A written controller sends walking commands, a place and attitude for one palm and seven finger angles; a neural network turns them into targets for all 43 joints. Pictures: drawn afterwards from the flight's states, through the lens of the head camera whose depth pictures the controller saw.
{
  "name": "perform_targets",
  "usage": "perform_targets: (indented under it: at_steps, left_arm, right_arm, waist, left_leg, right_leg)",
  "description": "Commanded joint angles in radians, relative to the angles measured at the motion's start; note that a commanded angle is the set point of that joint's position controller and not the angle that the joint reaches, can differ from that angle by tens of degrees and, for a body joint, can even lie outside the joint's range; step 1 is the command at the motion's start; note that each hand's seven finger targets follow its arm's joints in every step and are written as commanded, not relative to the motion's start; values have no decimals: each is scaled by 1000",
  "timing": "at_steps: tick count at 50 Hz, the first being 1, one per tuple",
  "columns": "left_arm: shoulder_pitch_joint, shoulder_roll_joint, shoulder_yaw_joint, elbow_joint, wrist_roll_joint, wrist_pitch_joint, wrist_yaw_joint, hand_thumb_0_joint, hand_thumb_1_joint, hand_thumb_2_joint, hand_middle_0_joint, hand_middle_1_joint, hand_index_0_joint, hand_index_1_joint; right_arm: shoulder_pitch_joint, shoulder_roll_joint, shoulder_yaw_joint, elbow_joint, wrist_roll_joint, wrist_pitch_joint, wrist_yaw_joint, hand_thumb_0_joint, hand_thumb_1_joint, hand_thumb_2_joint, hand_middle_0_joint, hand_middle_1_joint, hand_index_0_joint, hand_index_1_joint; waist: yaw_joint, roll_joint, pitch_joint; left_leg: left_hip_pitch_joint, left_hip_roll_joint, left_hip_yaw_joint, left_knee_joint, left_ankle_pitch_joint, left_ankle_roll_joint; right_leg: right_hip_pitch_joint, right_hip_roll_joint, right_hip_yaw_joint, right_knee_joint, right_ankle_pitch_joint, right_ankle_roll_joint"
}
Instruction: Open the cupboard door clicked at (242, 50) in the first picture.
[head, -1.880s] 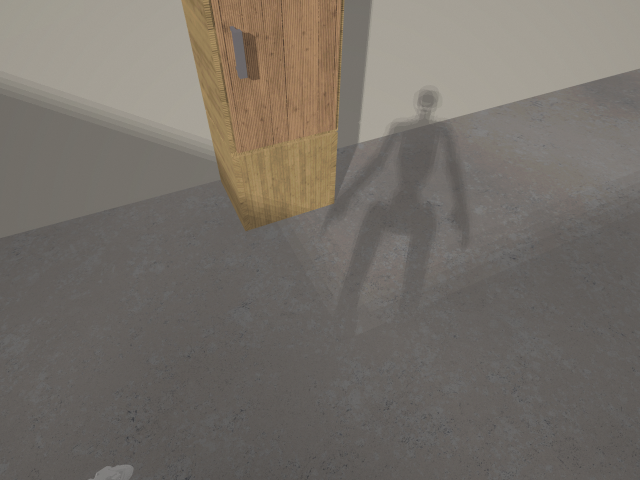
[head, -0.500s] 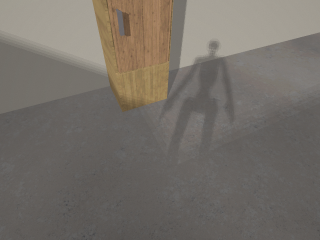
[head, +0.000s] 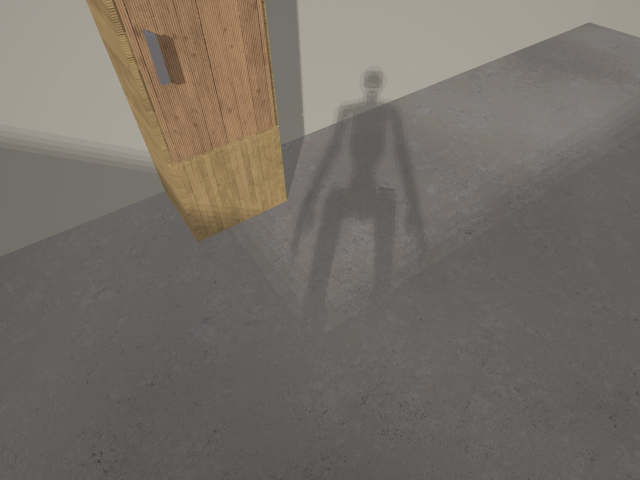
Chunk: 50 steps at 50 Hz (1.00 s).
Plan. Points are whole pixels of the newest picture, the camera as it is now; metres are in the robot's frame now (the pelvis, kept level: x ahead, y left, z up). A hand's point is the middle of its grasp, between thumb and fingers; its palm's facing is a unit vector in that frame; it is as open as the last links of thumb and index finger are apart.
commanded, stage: walk to a spot facing it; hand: left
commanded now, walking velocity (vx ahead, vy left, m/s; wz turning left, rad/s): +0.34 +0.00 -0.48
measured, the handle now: (155, 56) +1.12 +0.55 +0.02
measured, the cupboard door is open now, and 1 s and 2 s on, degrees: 0 0 0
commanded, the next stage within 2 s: turn to face it in 1.26 s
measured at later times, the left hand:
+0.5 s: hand out of the picture +0.14 +0.19 -0.18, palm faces -0.04 -0.98 -0.17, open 7.3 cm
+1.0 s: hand (291, 252) +0.58 +0.12 -0.16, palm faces -0.44 -0.88 -0.15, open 7.4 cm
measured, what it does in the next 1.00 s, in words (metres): walks ahead, turning right: left foot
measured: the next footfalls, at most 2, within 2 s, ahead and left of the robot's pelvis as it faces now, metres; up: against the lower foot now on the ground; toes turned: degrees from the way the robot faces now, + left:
left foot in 0.52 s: +0.37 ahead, +0.10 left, +0.00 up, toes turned -4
right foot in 1.14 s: +0.54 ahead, -0.18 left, +0.00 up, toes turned -39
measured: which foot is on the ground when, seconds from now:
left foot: down 0.00-0.02, up 0.04-0.50, down 0.52-1.00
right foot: down 0.00-0.54, up 0.56-1.00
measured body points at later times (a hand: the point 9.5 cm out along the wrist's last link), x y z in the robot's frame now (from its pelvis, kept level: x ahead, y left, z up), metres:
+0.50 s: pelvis +0.20 +0.01 +0.00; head +0.22 +0.02 +0.44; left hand +0.15 +0.24 -0.16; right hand +0.30 -0.23 -0.13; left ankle +0.32 +0.11 -0.72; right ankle +0.03 -0.09 -0.73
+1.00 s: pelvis +0.40 +0.00 +0.01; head +0.43 +0.00 +0.46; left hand +0.60 +0.16 -0.14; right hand +0.22 -0.16 -0.13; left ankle +0.33 +0.11 -0.73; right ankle +0.47 -0.17 -0.68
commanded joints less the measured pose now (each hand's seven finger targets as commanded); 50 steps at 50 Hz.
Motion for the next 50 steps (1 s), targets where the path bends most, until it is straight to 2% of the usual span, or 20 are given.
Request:
perform_targets:
  at_steps: [1, 2, 3, 4, 6, 8, 11, 16, 21, 23, 24, 25, 26, 27, 28, 30, 34, 41, 46, 50]
  left_arm:
    - [279, 260, 71, -4, 16, -71, 27, 0, 900, 900, -200, -300, -200, -300]
    - [320, 261, 68, -2, -5, -71, 46, 0, 900, 900, -200, -300, -200, -300]
    - [256, 234, 65, -18, -7, -77, 53, 0, 900, 900, -200, -300, -200, -300]
    - [202, 198, 59, -31, -5, -82, 51, 0, 900, 900, -200, -300, -200, -300]
    - [130, 144, 43, -50, 0, -89, 53, 0, 900, 900, -200, -300, -200, -300]
    - [140, 120, 37, -41, 3, -102, 53, 0, 900, 900, -200, -300, -200, -300]
    - [154, 107, 36, -23, 3, -112, 56, 0, 900, 900, -200, -300, -200, -300]
    - [203, 87, 33, 7, 6, -117, 67, 0, 900, 900, -200, -300, -200, -300]
    - [203, 86, 34, 16, 11, -107, 75, 0, 900, 900, -200, -300, -200, -300]
    - [157, 106, 41, 5, 8, -109, 76, 0, 900, 900, -200, -300, -200, -300]
    - [137, 110, 45, 1, 2, -109, 74, 0, 900, 900, -200, -300, -200, -300]
    - [140, 92, 47, -5, -5, -110, 69, 0, 900, 900, -200, -300, -200, -300]
    - [201, 26, 46, -15, -16, -102, 58, 0, 900, 900, -200, -300, -200, -300]
    - [173, 20, 40, -40, -14, -107, 55, 0, 900, 900, -200, -300, -200, -300]
    - [116, 42, 43, -47, -7, -101, 56, 0, 900, 900, -200, -300, -200, -300]
    - [25, 22, 50, -54, 8, -85, 35, 0, 900, 900, -200, -300, -200, -300]
    - [71, -27, 51, -46, 17, -32, 17, 0, 900, 900, -200, -300, -200, -300]
    - [-99, -21, 57, -116, 20, -12, 2, 0, 900, 900, -200, -300, -200, -300]
    - [-274, -25, 40, -167, 14, -19, -6, 0, 900, 900, -200, -300, -200, -300]
    - [-328, -33, 35, -192, 9, -29, -6, 0, 900, 900, -200, -300, -200, -300]
  right_arm:
    - [-112, -77, -26, -134, 14, -21, -5, 0, -900, -900, 200, 300, 200, 300]
    - [-191, -95, -25, -177, 6, -31, -2, 0, -900, -900, 200, 300, 200, 300]
    - [-180, -112, -34, -167, 8, -36, 0, 0, -900, -900, 200, 300, 200, 300]
    - [-189, -99, -37, -156, 8, -39, 2, 0, -900, -900, 200, 300, 200, 300]
    - [-156, -80, -40, -128, -1, -33, 6, 0, -900, -900, 200, 300, 200, 300]
    - [-114, -46, -39, -114, -3, -23, 9, 0, -900, -900, 200, 300, 200, 300]
    - [-110, -23, -43, -121, 0, -14, 14, 0, -900, -900, 200, 300, 200, 300]
    - [-208, -6, -40, -174, 3, -23, 22, 0, -900, -900, 200, 300, 200, 300]
    - [-284, 17, -30, -209, 8, -39, 26, 0, -900, -900, 200, 300, 200, 300]
    - [-174, -4, -38, -179, 7, -49, 15, 0, -900, -900, 200, 300, 200, 300]
    - [-40, -26, -45, -136, 4, -53, 3, 0, -900, -900, 200, 300, 200, 300]
    - [124, -90, -60, -88, -2, -57, -10, 0, -900, -900, 200, 300, 200, 300]
    - [251, -220, -91, -60, -14, -59, -18, 0, -900, -900, 200, 300, 200, 300]
    - [280, -230, -85, -57, -5, -51, -18, 0, -900, -900, 200, 300, 200, 300]
    - [180, -176, -75, -73, -2, -49, -20, 0, -900, -900, 200, 300, 200, 300]
    - [48, -55, -43, -101, 0, -62, -20, 0, -900, -900, 200, 300, 200, 300]
    - [29, -1, -32, -82, 3, -83, -26, 0, -900, -900, 200, 300, 200, 300]
    - [141, -12, -35, -50, 8, -91, -32, 0, -900, -900, 200, 300, 200, 300]
    - [249, -28, -33, -17, 0, -81, -34, 0, -900, -900, 200, 300, 200, 300]
    - [272, -45, -35, -3, -6, -67, -35, 0, -900, -900, 200, 300, 200, 300]
  waist:
    - [138, -455, -21]
    - [145, -357, -3]
    - [104, -245, 24]
    - [82, -162, 52]
    - [32, -55, 72]
    - [3, -48, 58]
    - [-8, -71, 53]
    - [21, -111, 49]
    - [43, -156, 77]
    - [-17, -136, 40]
    - [-76, -121, -20]
    - [-135, -56, -130]
    - [-150, 254, -270]
    - [-136, 304, -265]
    - [-110, 178, -138]
    - [-54, 98, 41]
    - [17, 99, 46]
    - [-10, 71, 78]
    - [-73, 80, 120]
    - [-78, 107, 130]
  left_leg:
    - [-580, -32, 63, 545, -228, 14]
    - [-651, -31, -70, 664, -228, 26]
    - [-647, 19, -129, 685, -108, 39]
    - [-633, 36, -127, 696, -46, 35]
    - [-576, 56, -136, 676, 40, 20]
    - [-564, 48, -118, 643, 105, 3]
    - [-579, 44, -105, 591, 169, -13]
    - [-637, 38, -88, 452, 208, -14]
    - [-462, -4, -46, 203, 174, 18]
    - [-266, -45, -28, 102, 171, 40]
    - [-85, -71, -19, 26, 224, 52]
    - [179, 0, -82, 9, 267, 72]
    - [411, 297, -454, -31, 263, 145]
    - [359, 423, -668, -210, 204, 196]
    - [208, 424, -613, -272, 49, 211]
    - [-49, 333, -421, -308, 36, 168]
    - [-166, 236, -125, -329, 142, 125]
    - [30, 229, -3, -338, 338, 116]
    - [149, 236, 66, -306, 543, 131]
    - [217, 254, 141, -245, 739, 138]
  right_leg:
    - [420, -290, 510, -429, 10, -120]
    - [386, -368, 715, -517, 66, -186]
    - [352, -349, 642, -506, 41, -213]
    - [283, -319, 611, -505, 19, -220]
    - [189, -284, 502, -499, 93, -206]
    - [194, -240, 406, -489, 272, -187]
    - [209, -202, 325, -493, 347, -176]
    - [315, -188, 299, -462, 496, -178]
    - [285, -180, 282, -409, 646, -153]
    - [239, -166, 266, -300, 803, -142]
    - [188, -124, 233, -163, 839, -117]
    - [74, -80, 207, 40, 713, -90]
    - [-149, 61, 89, 373, 160, -40]
    - [-255, 86, 112, 599, -129, -38]
    - [-292, 9, 143, 674, -70, -44]
    - [-304, -68, 116, 675, 89, -28]
    - [-249, -94, 82, 595, 212, -5]
    - [-467, -117, 43, 449, 360, 30]
    - [-443, -91, -51, 191, 335, 18]
    - [-376, -44, -106, 39, 263, -24]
